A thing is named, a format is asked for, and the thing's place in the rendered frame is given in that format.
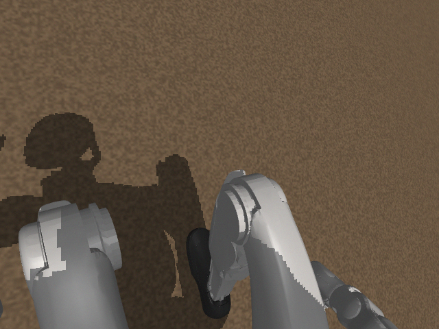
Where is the right robot hand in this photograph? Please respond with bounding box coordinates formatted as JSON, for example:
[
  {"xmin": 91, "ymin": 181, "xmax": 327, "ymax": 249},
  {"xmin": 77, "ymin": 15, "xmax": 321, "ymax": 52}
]
[{"xmin": 310, "ymin": 261, "xmax": 346, "ymax": 308}]

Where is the right robot foot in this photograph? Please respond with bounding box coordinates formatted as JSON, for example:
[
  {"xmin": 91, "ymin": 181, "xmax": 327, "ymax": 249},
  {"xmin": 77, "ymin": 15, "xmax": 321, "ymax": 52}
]
[{"xmin": 186, "ymin": 228, "xmax": 230, "ymax": 319}]

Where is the right robot arm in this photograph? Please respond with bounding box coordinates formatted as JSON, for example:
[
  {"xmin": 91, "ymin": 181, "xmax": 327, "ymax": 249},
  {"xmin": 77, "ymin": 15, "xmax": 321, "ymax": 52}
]
[{"xmin": 329, "ymin": 284, "xmax": 398, "ymax": 329}]

